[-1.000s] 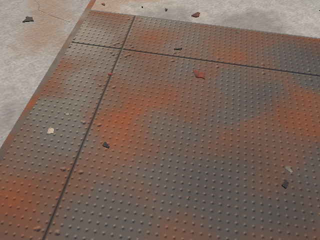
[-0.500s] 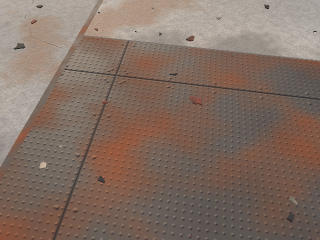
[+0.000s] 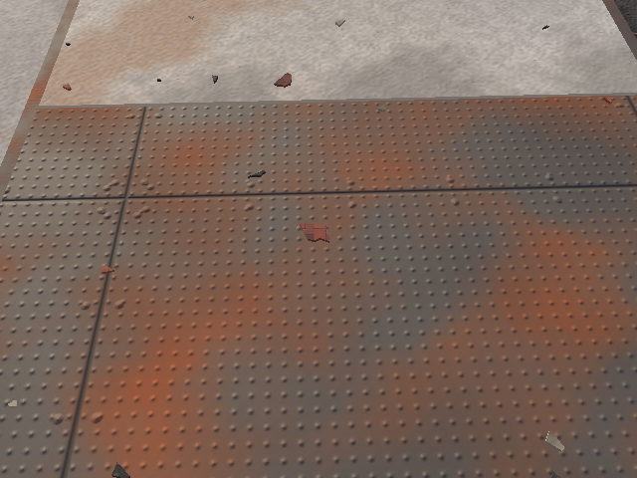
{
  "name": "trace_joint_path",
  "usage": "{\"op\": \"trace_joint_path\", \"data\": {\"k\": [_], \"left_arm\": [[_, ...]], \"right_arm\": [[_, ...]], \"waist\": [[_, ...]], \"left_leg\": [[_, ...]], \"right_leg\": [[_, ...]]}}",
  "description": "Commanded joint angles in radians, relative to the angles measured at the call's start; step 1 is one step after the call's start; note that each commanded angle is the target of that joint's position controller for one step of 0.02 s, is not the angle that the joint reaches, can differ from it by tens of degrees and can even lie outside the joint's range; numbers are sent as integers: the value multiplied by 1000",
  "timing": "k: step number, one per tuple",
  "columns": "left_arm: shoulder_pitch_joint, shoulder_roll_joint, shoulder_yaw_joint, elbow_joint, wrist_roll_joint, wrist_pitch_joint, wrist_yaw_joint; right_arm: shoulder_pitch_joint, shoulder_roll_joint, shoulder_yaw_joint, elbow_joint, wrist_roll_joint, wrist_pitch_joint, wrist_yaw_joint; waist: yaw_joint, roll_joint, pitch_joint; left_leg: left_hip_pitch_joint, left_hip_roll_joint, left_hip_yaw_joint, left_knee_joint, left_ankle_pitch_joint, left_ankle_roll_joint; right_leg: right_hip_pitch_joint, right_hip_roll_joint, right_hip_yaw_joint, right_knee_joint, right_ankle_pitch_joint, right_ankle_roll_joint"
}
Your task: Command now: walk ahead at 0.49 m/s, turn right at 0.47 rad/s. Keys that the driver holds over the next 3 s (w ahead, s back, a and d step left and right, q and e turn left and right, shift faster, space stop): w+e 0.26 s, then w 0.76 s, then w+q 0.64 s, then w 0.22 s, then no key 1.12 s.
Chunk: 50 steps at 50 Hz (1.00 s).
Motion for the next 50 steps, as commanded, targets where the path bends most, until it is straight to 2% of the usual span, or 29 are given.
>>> {"op": "trace_joint_path", "data": {"k": [1,3,6,9,12,14,17,19,20,21,22,23,24,25,26,27,29,31,34,38,41,43,44,45,46,47,48,49,50], "left_arm": [[85,127,37,-54,18,-17,7],[54,120,35,-65,19,-21,10],[96,141,42,-47,7,-26,27],[150,156,47,-27,1,-17,44],[204,171,54,-3,-9,-6,52],[231,162,53,12,-13,1,54],[256,142,48,31,-6,12,58],[245,138,46,36,-2,21,56],[242,106,34,32,2,20,52],[262,56,12,15,17,16,50],[401,4,-6,14,-13,3,47],[351,101,9,24,-26,-3,52],[218,152,24,3,-24,-5,53],[149,141,21,-15,-10,-6,54],[113,126,20,-28,5,-11,50],[119,108,20,-30,7,-12,45],[140,69,12,-23,3,-10,39],[94,44,0,-43,10,-9,38],[1,21,-13,-64,12,-18,31],[-118,27,-13,-91,-2,-27,16],[-167,47,-6,-116,-6,-32,3],[-126,72,6,-110,-3,-34,0],[-39,97,21,-85,1,-34,4],[106,142,44,-45,6,-30,13],[291,224,64,-16,17,-23,26],[302,267,69,-1,18,-19,16],[281,168,45,-8,6,-18,14],[218,139,33,-11,2,-19,16],[159,126,27,-15,9,-21,13]], "right_arm": [[-50,-144,-32,-118,-6,-44,-5],[-14,-129,-33,-118,-21,-18,-11],[-83,-102,-30,-154,-38,3,-22],[-210,-77,-22,-194,-36,-4,-21],[-306,-62,-15,-223,-23,-16,-8],[-337,-76,-18,-237,-12,-23,1],[-336,-103,-28,-243,-12,-37,17],[-256,-121,-40,-226,-13,-44,14],[-155,-155,-57,-206,-21,-50,7],[4,-215,-72,-192,-36,-52,0],[117,-281,-98,-134,-25,-34,7],[125,-185,-77,-133,5,-29,15],[71,-132,-61,-143,3,-24,12],[13,-116,-51,-154,-12,-18,10],[-20,-97,-44,-153,-18,-13,9],[-36,-84,-37,-152,-27,-13,7],[-33,-79,-35,-141,-18,-16,7],[-18,-111,-44,-126,-7,-17,4],[3,-142,-51,-107,-1,-8,-1],[75,-159,-51,-69,10,5,-2],[104,-170,-54,-46,14,21,-6],[97,-188,-59,-41,13,32,-10],[83,-191,-59,-42,14,37,-13],[85,-168,-49,-49,6,38,-15],[90,-106,-23,-82,-27,34,-18],[215,-15,3,-90,-10,13,-11],[141,-129,-23,-80,11,-1,-5],[45,-160,-34,-108,26,-9,0],[3,-144,-32,-112,17,-10,-4]], "waist": [[29,5,-112],[-8,-34,-100],[3,-38,-62],[52,-47,-45],[93,-61,-49],[103,-73,-50],[100,-99,-59],[52,-130,-79],[3,-118,-155],[-51,-7,-310],[-14,314,-416],[-53,211,-339],[-74,117,-198],[-55,54,-128],[-33,49,-75],[-6,77,-68],[14,103,-73],[10,91,-57],[-18,75,-47],[-60,74,-28],[-53,79,-12],[-13,87,-38],[42,80,-91],[108,60,-189],[166,-87,-350],[93,-343,-452],[128,-205,-364],[118,-147,-227],[88,-67,-161]], "left_leg": [[-396,97,-79,25,112,15],[-327,111,-72,-39,143,-13],[-351,102,-50,-187,252,-68],[-334,67,-48,-428,458,-87],[-256,21,-39,-581,552,-90],[-261,14,-54,-637,537,-82],[-241,11,-55,-695,442,-49],[-129,-6,-18,-745,362,-3],[41,22,-34,-756,364,41],[327,195,-208,-706,378,124],[640,381,-649,-795,145,294],[609,386,-749,-878,-99,272],[487,342,-609,-895,-86,225],[368,298,-492,-910,30,204],[279,262,-420,-935,131,205],[219,229,-360,-957,204,195],[171,199,-283,-989,309,202],[145,202,-227,-1019,404,219],[129,178,-140,-1037,455,201],[146,180,-96,-1025,449,175],[232,225,-111,-986,473,154],[273,234,-102,-914,611,133],[263,205,-68,-806,759,113],[189,157,-28,-623,793,85],[-22,88,21,-287,472,46],[-365,-65,-18,-4,-151,1],[-478,-6,-97,89,-152,9],[-519,37,-70,81,-52,18],[-483,77,-48,39,34,12]], "right_leg": [[360,-281,475,-349,-51,-181],[245,-244,418,-385,38,-189],[160,-213,337,-407,92,-196],[148,-167,293,-387,61,-149],[155,-162,306,-358,12,-117],[223,-185,346,-314,-10,-114],[338,-232,407,-228,39,-104],[364,-228,417,-154,165,-82],[342,-175,378,-22,254,-53],[195,-114,306,258,108,-14],[-176,35,180,577,-372,66],[-316,-21,223,690,-417,70],[-358,-59,213,712,-326,68],[-337,-97,172,685,-257,72],[-321,-128,156,623,-206,76],[-269,-157,144,578,-173,78],[-224,-170,111,508,-159,88],[-235,-181,86,403,-124,105],[-196,-178,63,203,43,113],[-117,-141,38,29,191,109],[-117,-131,47,-36,138,75],[-33,-109,29,-70,78,46],[102,-84,4,-101,78,22],[323,-98,12,-95,91,-10],[622,-311,255,-60,135,-79],[852,-480,706,-201,-110,-222],[790,-450,714,-261,-244,-189],[664,-416,567,-278,-194,-155],[537,-373,468,-299,-74,-140]]}}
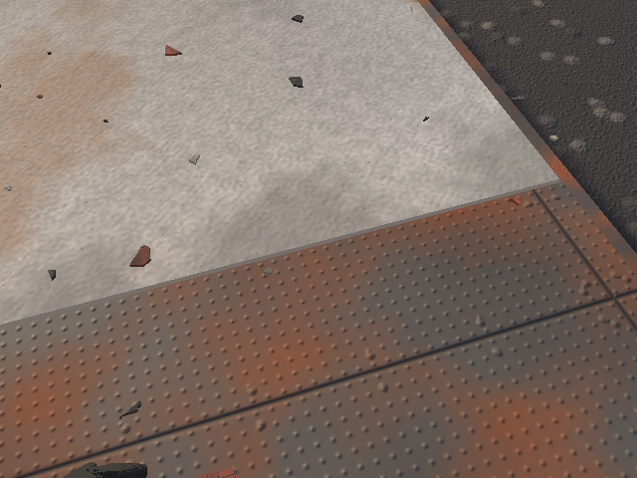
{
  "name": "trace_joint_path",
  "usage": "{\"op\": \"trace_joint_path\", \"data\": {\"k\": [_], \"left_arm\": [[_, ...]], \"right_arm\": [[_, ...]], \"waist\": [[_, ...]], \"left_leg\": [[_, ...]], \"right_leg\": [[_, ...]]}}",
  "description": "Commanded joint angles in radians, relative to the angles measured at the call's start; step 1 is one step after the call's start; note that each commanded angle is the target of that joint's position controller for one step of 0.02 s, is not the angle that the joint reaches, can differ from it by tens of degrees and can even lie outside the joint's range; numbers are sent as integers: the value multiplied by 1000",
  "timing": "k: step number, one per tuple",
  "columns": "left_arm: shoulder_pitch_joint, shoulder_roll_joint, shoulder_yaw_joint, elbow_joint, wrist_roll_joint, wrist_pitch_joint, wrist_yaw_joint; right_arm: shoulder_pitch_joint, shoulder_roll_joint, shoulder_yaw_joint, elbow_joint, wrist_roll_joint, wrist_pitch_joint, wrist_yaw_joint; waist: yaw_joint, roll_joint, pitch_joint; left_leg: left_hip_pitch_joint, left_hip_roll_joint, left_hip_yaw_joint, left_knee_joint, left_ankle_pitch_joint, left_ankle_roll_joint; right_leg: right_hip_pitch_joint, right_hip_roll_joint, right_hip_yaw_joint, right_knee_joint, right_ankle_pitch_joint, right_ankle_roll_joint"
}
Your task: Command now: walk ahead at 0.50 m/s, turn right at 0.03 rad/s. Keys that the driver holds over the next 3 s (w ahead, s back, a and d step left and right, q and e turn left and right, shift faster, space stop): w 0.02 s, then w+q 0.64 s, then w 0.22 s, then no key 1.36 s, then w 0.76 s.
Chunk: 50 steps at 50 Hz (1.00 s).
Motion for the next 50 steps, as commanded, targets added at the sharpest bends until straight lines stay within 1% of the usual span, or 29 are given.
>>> {"op": "trace_joint_path", "data": {"k": [1,2,5,8,12,15,18,21,22,23,24,25,26,27,28,29,31,33,36,38,40,42,44,45,46,47,48,49,50], "left_arm": [[145,124,40,-5,8,-4,0],[122,110,37,-4,17,-9,0],[117,112,44,29,13,-34,1],[146,129,51,66,22,-38,14],[158,147,53,95,16,-34,26],[213,163,58,133,9,-21,32],[241,174,63,159,-1,5,37],[215,212,73,151,-5,31,54],[205,220,75,146,-3,41,62],[191,214,70,136,-5,43,69],[248,140,43,95,18,23,65],[270,67,12,73,26,-16,44],[161,153,34,53,-11,-47,24],[96,157,32,26,-32,-63,18],[82,145,31,26,-14,-68,23],[87,157,41,32,8,-61,30],[124,143,44,32,20,-36,30],[113,118,37,26,24,-20,34],[13,78,19,8,23,-18,32],[-62,62,11,-3,16,-27,22],[-110,76,14,-16,3,-33,13],[-142,99,20,-30,1,-40,5],[-129,118,29,-34,2,-45,-1],[-102,127,34,-29,8,-48,0],[-30,140,44,-9,18,-52,2],[68,172,57,11,34,-59,6],[186,241,70,18,55,-62,8],[261,245,78,58,39,-42,0],[277,176,60,56,5,-31,-4]], "right_arm": [[-81,-125,-31,-105,-9,-32,-2],[-55,-108,-30,-97,-8,-22,0],[-45,-64,-25,-87,-2,11,-3],[-125,-56,-26,-113,-4,16,-3],[-234,-37,-19,-145,-6,5,16],[-325,-21,-10,-190,-4,3,32],[-383,-25,-10,-239,-4,3,52],[-316,-64,-33,-258,-5,10,64],[-210,-100,-54,-239,-4,13,61],[-47,-156,-86,-203,-1,16,47],[79,-271,-120,-185,-5,27,24],[50,-273,-110,-206,3,19,24],[54,-194,-87,-208,-5,15,23],[10,-158,-78,-209,-8,10,21],[-54,-140,-71,-218,-7,9,21],[-106,-109,-61,-233,-12,7,18],[-146,-107,-60,-253,-19,7,12],[-135,-129,-67,-245,-16,4,2],[-102,-136,-67,-220,-11,6,-13],[-56,-134,-65,-197,-9,8,-16],[-16,-142,-64,-175,-7,8,-14],[8,-142,-64,-158,-4,11,-14],[14,-147,-67,-147,-6,16,-16],[4,-146,-67,-144,-9,22,-18],[-16,-136,-64,-147,-11,27,-20],[-23,-111,-54,-157,-17,29,-22],[29,-65,-35,-181,-35,24,-24],[171,-24,-20,-149,-20,16,-22],[136,-114,-38,-136,-10,19,-22]], "waist": [[85,-62,-73],[54,-88,-72],[31,-86,-45],[51,-60,-5],[90,-51,26],[129,-34,56],[138,-39,65],[75,-97,-19],[14,-103,-84],[-75,-72,-167],[-80,109,-290],[-23,208,-410],[-80,115,-363],[-62,66,-229],[-12,-17,-138],[23,-10,-96],[68,25,-73],[74,29,-55],[33,49,-35],[-10,63,-34],[-34,71,-23],[-40,73,-9],[-23,87,-4],[-5,99,0],[39,96,-34],[86,73,-128],[100,-66,-292],[88,-325,-426],[118,-199,-390]], "left_leg": [[-439,103,-26,113,129,1],[-381,125,-35,91,166,-6],[-357,131,-39,39,235,-28],[-425,116,-76,-88,382,-39],[-384,88,-23,-311,575,-26],[-417,80,6,-402,578,-7],[-463,61,47,-450,464,23],[-303,-22,138,-451,306,75],[-159,-61,156,-464,291,101],[101,-73,118,-531,355,144],[498,161,-264,-521,350,271],[698,337,-769,-683,243,421],[674,309,-688,-729,192,369],[536,271,-539,-741,234,326],[376,227,-438,-758,326,295],[263,194,-368,-779,424,279],[132,160,-325,-821,512,287],[49,137,-262,-836,578,288],[3,81,-160,-836,555,234],[-1,72,-145,-830,474,205],[42,104,-179,-821,413,200],[124,143,-222,-779,401,195],[195,183,-263,-738,439,181],[219,181,-268,-695,537,165],[233,146,-244,-605,702,139],[201,84,-200,-449,776,98],[-13,-8,-150,-166,530,38],[-277,-132,-95,146,-173,-33],[-347,-98,-172,245,-198,-40]], "right_leg": [[405,-278,398,-292,44,-180],[347,-261,343,-322,94,-175],[266,-250,219,-392,177,-182],[280,-245,120,-419,228,-166],[298,-221,-6,-441,242,-121],[395,-253,-44,-424,269,-113],[524,-288,-69,-353,393,-99],[567,-289,-117,-158,863,-63],[541,-274,-137,-4,966,-46],[408,-236,-159,219,882,-10],[26,-138,-167,587,399,46],[-272,52,21,843,-410,79],[-381,-17,151,877,-370,55],[-402,-58,131,814,-285,38],[-363,-97,120,708,-224,40],[-296,-124,116,631,-185,51],[-213,-133,108,570,-150,82],[-194,-125,85,480,-99,117],[-153,-105,63,238,127,135],[-94,-77,52,105,270,130],[-87,-67,61,42,308,117],[-118,-67,76,-8,258,90],[-117,-63,80,-35,176,58],[-89,-54,71,-56,137,39],[7,-29,43,-103,157,14],[187,-67,60,-95,315,-22],[520,-257,254,-10,604,-120],[761,-445,586,-61,643,-279],[717,-425,626,-113,484,-255]]}}
Over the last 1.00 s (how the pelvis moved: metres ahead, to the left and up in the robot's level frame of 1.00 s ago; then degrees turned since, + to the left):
0.55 -0.08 0.01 -14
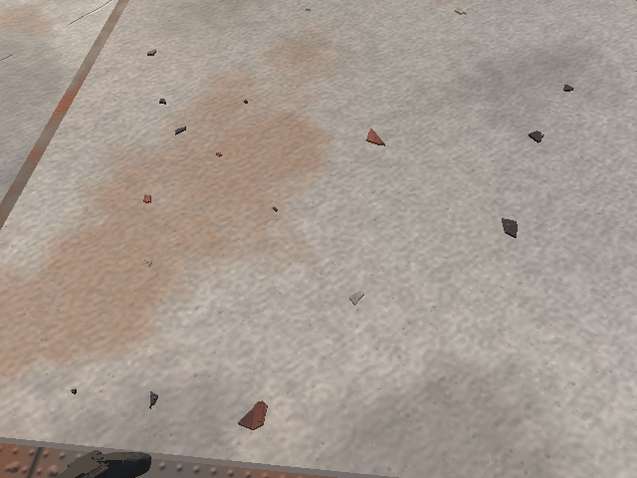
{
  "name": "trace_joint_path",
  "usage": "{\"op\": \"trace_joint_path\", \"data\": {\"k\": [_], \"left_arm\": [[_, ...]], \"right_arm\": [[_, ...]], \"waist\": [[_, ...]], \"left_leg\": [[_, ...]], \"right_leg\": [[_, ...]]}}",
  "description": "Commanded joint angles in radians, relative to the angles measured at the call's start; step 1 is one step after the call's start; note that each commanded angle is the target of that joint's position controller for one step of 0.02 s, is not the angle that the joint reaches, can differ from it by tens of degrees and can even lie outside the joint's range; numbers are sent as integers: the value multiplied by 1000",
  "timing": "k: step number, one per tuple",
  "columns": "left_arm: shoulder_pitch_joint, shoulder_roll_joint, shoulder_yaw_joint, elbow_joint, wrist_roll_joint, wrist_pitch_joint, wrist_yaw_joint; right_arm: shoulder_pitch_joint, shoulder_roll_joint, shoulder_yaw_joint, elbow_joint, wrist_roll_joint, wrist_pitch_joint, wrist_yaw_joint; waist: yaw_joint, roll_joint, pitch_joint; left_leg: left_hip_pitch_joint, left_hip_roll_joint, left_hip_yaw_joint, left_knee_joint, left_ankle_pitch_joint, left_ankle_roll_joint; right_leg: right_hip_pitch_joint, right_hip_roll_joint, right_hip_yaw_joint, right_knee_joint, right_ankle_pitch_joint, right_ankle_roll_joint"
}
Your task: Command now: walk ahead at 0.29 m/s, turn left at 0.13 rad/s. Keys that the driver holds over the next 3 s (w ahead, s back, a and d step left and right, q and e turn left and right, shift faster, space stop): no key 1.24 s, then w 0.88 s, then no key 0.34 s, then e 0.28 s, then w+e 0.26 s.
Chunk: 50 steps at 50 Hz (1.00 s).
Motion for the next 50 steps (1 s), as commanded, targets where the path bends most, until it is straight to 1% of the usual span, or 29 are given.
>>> {"op": "trace_joint_path", "data": {"k": [1,2,3,4,5,6,8,9,11,13,14,15,16,17,18,19,20,21,23,24,29,33,38,50], "left_arm": [[240,143,47,-1,-24,16,2],[164,113,32,-9,-15,22,2],[112,88,21,-7,-11,24,3],[84,74,15,-1,-4,25,3],[59,66,12,8,1,26,1],[44,74,13,16,4,26,1],[32,101,21,35,1,33,7],[37,112,24,45,-3,38,10],[46,121,24,66,-8,51,14],[35,115,18,81,-10,63,13],[23,108,14,86,-15,68,13],[33,91,7,96,-19,71,12],[63,68,-3,111,-13,70,11],[97,59,-7,118,3,68,10],[158,51,-7,128,1,70,10],[116,67,-7,135,1,75,14],[85,76,-4,133,-4,81,19],[78,68,-5,137,-6,87,24],[88,74,-4,149,-4,94,28],[86,75,-3,155,-5,94,28],[73,79,-1,194,-14,103,32],[68,81,1,228,-17,113,38],[65,85,3,269,-17,120,47],[83,79,-2,338,-16,120,58]], "right_arm": [[42,-142,-25,-67,16,-8,-5],[-25,-135,-23,-81,5,2,-10],[-51,-119,-23,-92,-6,13,-12],[-35,-92,-21,-90,-6,24,-13],[-9,-62,-15,-78,-4,34,-15],[3,-40,-9,-73,-4,39,-19],[-10,-23,-1,-72,-10,44,-24],[-21,-26,-1,-70,-11,46,-26],[-48,-46,-7,-66,-9,55,-26],[-81,-52,-11,-67,-11,63,-25],[-91,-47,-11,-66,-16,64,-24],[-107,-48,-11,-69,-24,62,-25],[-127,-67,-14,-81,-34,59,-28],[-136,-108,-19,-95,-32,57,-33],[-164,-144,-31,-78,-18,59,-34],[-173,-89,-25,-79,-16,56,-25],[-172,-57,-15,-73,-24,51,-21],[-175,-53,-13,-69,-27,45,-20],[-163,-56,-14,-56,-20,33,-19],[-156,-57,-15,-49,-18,30,-20],[-161,-61,-16,-20,-14,30,-23],[-167,-59,-16,12,-13,31,-24],[-172,-55,-15,61,-12,32,-26],[-177,-45,-8,179,-12,38,-34]], "waist": [[126,-121,-250],[105,-60,-170],[73,-56,-124],[42,-87,-113],[24,-118,-110],[14,-138,-117],[14,-143,-149],[22,-140,-165],[36,-129,-167],[39,-119,-129],[30,-112,-106],[28,-98,-83],[37,-67,-65],[67,-5,-67],[120,109,-61],[79,88,-43],[70,70,-29],[71,67,-29],[70,62,-45],[68,54,-55],[66,19,-69],[68,-1,-62],[70,-10,-48],[68,-8,-8]], "left_leg": [[-477,35,-27,459,-49,-42],[-461,75,14,409,5,-52],[-417,117,33,335,49,-56],[-336,143,45,259,79,-61],[-267,141,68,180,104,-71],[-222,137,86,104,119,-81],[-141,138,101,-38,185,-90],[-111,137,106,-90,239,-90],[-68,135,110,-163,311,-85],[-26,134,116,-248,350,-70],[12,128,125,-323,392,-57],[46,129,122,-401,440,-41],[81,171,72,-443,526,-23],[115,228,25,-430,630,3],[66,219,26,-404,504,37],[0,184,44,-418,393,28],[-20,172,50,-424,393,10],[-19,164,57,-417,447,-3],[8,159,66,-394,537,-9],[17,158,67,-385,569,-8],[36,153,73,-371,639,-1],[38,147,81,-377,638,0],[39,137,92,-392,609,-3],[29,120,113,-430,501,-13]], "right_leg": [[649,-384,478,-123,427,-243],[522,-337,376,-144,492,-221],[415,-305,313,-164,543,-209],[335,-265,256,-189,562,-194],[278,-232,202,-206,597,-189],[250,-219,166,-214,643,-195],[235,-213,126,-215,675,-200],[240,-216,121,-219,646,-200],[239,-221,125,-229,498,-196],[205,-214,138,-239,268,-181],[181,-200,140,-236,141,-163],[163,-175,141,-231,15,-129],[139,-147,141,-219,-92,-83],[111,-98,115,-182,-188,-45],[127,-37,57,-187,-225,-16],[178,-27,32,-161,-194,2],[187,-29,30,-146,-160,2],[196,-37,34,-138,-119,-2],[212,-41,36,-124,-41,-3],[224,-44,37,-117,-9,-4],[264,-48,37,-99,75,1],[282,-50,37,-101,88,5],[291,-51,38,-112,76,7],[269,-49,38,-148,-12,8]]}}
Over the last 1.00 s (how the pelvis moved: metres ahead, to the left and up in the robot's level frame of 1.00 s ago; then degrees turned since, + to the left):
0.56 0.09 -0.01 24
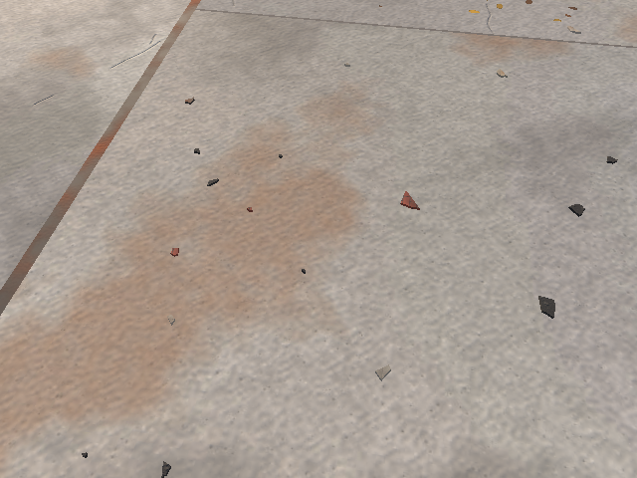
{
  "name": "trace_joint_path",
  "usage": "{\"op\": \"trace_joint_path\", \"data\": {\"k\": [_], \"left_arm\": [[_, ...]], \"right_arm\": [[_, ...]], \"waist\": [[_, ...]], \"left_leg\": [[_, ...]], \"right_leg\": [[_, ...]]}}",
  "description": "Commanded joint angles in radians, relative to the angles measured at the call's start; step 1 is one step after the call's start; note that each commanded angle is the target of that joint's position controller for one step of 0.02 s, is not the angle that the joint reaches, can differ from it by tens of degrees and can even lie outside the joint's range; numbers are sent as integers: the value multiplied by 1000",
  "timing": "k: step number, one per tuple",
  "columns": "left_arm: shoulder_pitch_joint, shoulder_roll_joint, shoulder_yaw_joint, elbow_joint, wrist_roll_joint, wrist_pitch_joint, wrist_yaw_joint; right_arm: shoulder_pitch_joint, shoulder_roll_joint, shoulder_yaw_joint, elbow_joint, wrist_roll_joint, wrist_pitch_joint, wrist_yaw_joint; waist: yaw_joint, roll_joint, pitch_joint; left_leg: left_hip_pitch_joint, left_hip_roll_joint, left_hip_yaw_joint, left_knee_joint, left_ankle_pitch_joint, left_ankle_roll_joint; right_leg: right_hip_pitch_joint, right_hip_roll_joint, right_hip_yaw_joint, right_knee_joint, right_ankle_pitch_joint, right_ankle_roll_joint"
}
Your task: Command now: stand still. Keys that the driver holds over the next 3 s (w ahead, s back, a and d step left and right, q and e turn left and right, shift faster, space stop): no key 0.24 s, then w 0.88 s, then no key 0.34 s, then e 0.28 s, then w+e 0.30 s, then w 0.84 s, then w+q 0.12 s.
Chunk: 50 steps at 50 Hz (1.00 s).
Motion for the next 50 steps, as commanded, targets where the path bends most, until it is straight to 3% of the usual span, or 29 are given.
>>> {"op": "trace_joint_path", "data": {"k": [1,12,13,14,16,18,20,22,24,25,26,27,28,29,30,32,33,35,38,41,44,46,47,48,49,50], "left_arm": [[8,109,17,-20,1,-9,5],[56,90,10,11,1,-13,10],[78,83,8,22,0,-12,12],[87,101,15,24,-7,-8,16],[111,148,32,14,-18,-9,20],[162,202,55,18,-27,-27,19],[142,184,58,0,-23,-45,17],[82,169,57,-30,-39,-55,11],[42,164,57,-49,-48,-49,4],[40,138,49,-55,-43,-51,1],[29,63,27,-70,-25,-59,-8],[15,44,27,-113,-32,-77,-5],[1,80,35,-120,-52,-91,-7],[4,91,36,-119,-61,-102,-16],[16,97,41,-108,-53,-109,-19],[-5,116,55,-107,-33,-113,-24],[-9,101,55,-106,-30,-110,-30],[-58,68,50,-125,-25,-100,-35],[-199,32,33,-183,-27,-95,-40],[-288,33,25,-219,-34,-95,-51],[-332,50,25,-252,-38,-102,-67],[-284,85,39,-253,-36,-109,-73],[-211,114,54,-238,-35,-109,-71],[-53,151,78,-192,-38,-107,-65],[129,194,100,-141,-37,-100,-55],[279,280,120,-112,-9,-93,-46]], "right_arm": [[3,-108,-19,-12,0,-8,-5],[24,-94,-7,72,1,-9,-8],[43,-82,-3,86,1,-8,-8],[47,-83,-5,92,6,-7,-10],[24,-89,-7,79,10,-17,-10],[-7,-51,2,56,14,-45,5],[-7,-57,-3,51,26,-68,21],[25,-54,-4,56,36,-85,31],[158,-51,-17,126,27,-92,33],[242,-61,-25,156,22,-89,34],[364,-120,-39,173,20,-89,29],[447,-211,-50,178,15,-101,44],[372,-164,-30,165,6,-120,48],[292,-119,-16,136,10,-133,51],[240,-107,-8,115,11,-138,57],[219,-70,7,102,7,-132,61],[249,-59,12,108,2,-126,56],[298,-75,13,117,0,-117,43],[307,-106,11,105,-2,-108,26],[350,-121,4,113,6,-106,19],[358,-123,-5,122,18,-99,17],[329,-143,-15,113,16,-91,16],[313,-158,-22,106,13,-84,15],[293,-156,-22,99,7,-75,15],[275,-144,-15,81,0,-73,18],[379,-30,15,62,-2,-87,32]], "waist": [[-2,3,-28],[-5,-2,-7],[-6,-10,-28],[-3,-28,-13],[14,-89,55],[32,-189,90],[14,-167,115],[-28,-139,108],[-86,-98,58],[-110,-39,29],[-144,179,-28],[-149,335,-35],[-105,195,31],[-72,124,79],[-51,93,80],[-40,82,70],[-45,97,55],[-56,89,49],[-79,72,78],[-97,88,104],[-79,87,119],[-29,103,66],[14,128,3],[94,134,-93],[172,121,-202],[134,-104,-377]], "left_leg": [[33,24,-15,-63,208,23],[11,18,-6,-83,140,18],[17,3,11,-79,45,19],[-12,-25,40,-46,-100,24],[-142,-52,73,55,-293,39],[-227,-19,83,261,-187,46],[-293,39,39,360,-226,71],[-215,56,44,194,-228,98],[88,-28,132,-15,-21,86],[196,-11,82,-49,-11,82],[319,180,-205,-178,-127,135],[370,369,-613,-331,-297,275],[299,408,-659,-342,-387,305],[274,368,-553,-341,-370,272],[256,318,-440,-345,-264,232],[232,248,-260,-351,15,178],[231,221,-196,-350,126,171],[235,203,-126,-350,284,183],[169,183,-62,-380,319,184],[159,194,-32,-408,305,190],[246,236,-16,-377,383,183],[306,253,2,-287,621,164],[323,254,12,-196,819,154],[296,223,41,-20,951,132],[125,185,54,216,842,103],[-270,27,77,621,365,41]], "right_leg": [[-47,-38,37,-96,152,-14],[-65,-34,38,-120,90,-17],[-59,-28,35,-133,-19,-21],[-72,-27,46,-143,-181,-37],[-109,-102,162,-210,-478,-101],[-106,-286,409,-330,-582,-203],[-102,-347,472,-357,-504,-238],[-114,-299,365,-320,-383,-188],[-238,-176,195,-203,-265,-137],[-296,-126,130,-76,-190,-114],[-416,-30,0,267,-132,-52],[-618,57,-5,514,-281,-36],[-690,-15,88,680,-256,-55],[-739,-61,110,721,-136,-75],[-728,-91,90,704,-41,-81],[-668,-124,68,604,80,-70],[-638,-122,46,569,113,-57],[-637,-113,13,494,160,-27],[-579,-85,-19,276,259,-4],[-510,-57,-46,145,323,-10],[-502,-54,-29,72,309,-46],[-407,-25,-40,48,260,-79],[-298,8,-61,60,232,-97],[-104,41,-81,57,228,-124],[186,-22,-8,79,228,-162],[583,-294,436,35,26,-309]]}}
Over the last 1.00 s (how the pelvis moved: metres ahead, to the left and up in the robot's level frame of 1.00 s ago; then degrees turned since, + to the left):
0.12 0.01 0.01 0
